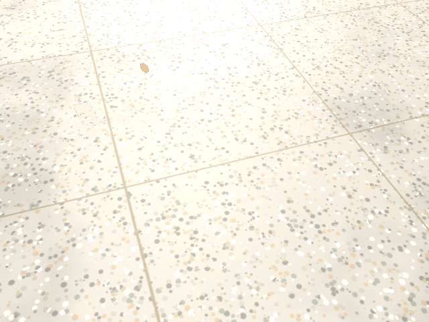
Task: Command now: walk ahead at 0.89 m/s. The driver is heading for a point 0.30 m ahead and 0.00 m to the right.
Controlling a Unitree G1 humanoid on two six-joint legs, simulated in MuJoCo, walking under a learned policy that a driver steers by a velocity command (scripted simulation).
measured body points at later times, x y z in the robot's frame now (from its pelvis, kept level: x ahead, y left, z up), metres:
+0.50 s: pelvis +0.32 -0.04 +0.00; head +0.36 -0.04 +0.45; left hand +0.30 +0.21 -0.14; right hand +0.42 -0.28 -0.14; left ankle +0.40 +0.11 -0.69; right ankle +0.34 -0.09 -0.74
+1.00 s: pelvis +0.41 -0.01 +0.00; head +0.42 +0.00 +0.45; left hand +0.39 +0.22 -0.16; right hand +0.43 -0.23 -0.16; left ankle +0.45 +0.08 -0.74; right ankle +0.34 -0.10 -0.74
